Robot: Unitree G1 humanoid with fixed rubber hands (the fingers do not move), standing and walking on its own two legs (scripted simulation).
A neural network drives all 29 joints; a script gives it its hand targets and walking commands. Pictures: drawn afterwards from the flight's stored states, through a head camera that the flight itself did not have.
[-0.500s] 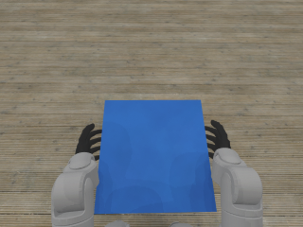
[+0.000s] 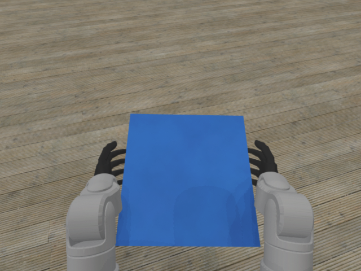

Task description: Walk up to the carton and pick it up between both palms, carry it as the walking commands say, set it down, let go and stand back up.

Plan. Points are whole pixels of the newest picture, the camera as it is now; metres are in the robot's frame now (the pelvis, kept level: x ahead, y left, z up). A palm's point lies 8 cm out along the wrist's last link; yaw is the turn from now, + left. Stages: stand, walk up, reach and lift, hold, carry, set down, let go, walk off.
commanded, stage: carry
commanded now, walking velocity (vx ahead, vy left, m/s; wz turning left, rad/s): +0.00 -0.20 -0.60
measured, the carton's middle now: (184, 185) +0.30 -0.01 +0.02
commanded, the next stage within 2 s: none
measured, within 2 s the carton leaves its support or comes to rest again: neither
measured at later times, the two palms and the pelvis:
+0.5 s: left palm (192, 197) +0.23 -0.02 +0.11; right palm out of the picture +0.14 -0.31 +0.13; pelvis -0.06 -0.10 +0.02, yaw -16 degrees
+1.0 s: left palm (323, 252) +0.14 -0.22 +0.09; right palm out of the picture -0.02 -0.48 +0.10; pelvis -0.16 -0.21 +0.00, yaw -32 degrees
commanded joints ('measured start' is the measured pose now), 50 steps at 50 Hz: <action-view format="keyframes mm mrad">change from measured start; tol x32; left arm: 1 -233 -930 -554 -42 -366 -11 -247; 50 -286 -911 -634 -94 -385 -53 -244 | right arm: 1 -340 982 681 -58 405 7 254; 50 -264 951 682 -51 390 -48 257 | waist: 1 -2 -414 -284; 14 -6 -193 -290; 17 -18 343 -171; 32 -12 246 -227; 36 -1 -441 -243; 50 -21 -142 -299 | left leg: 1 -305 -177 -83 421 -364 -11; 14 208 -284 -50 -199 84 92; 17 360 351 -596 -567 244 311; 28 298 60 11 -336 654 141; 33 238 74 30 -131 503 60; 36 -291 -169 -43 400 -389 -33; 43 -168 -237 -99 337 6 38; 50 365 -246 -75 -371 123 100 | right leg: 1 433 -271 361 -112 773 -208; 14 70 -113 352 -181 200 -176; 17 -378 55 102 376 -291 -12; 31 -49 10 -59 70 -166 29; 37 401 -243 307 -92 797 -197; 50 -12 -78 305 -115 147 -139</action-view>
